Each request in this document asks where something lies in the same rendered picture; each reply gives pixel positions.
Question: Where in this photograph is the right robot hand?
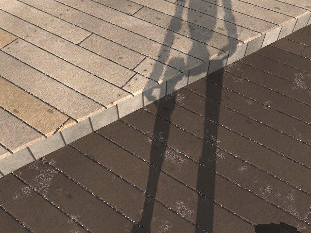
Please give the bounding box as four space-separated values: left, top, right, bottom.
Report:
255 222 302 233

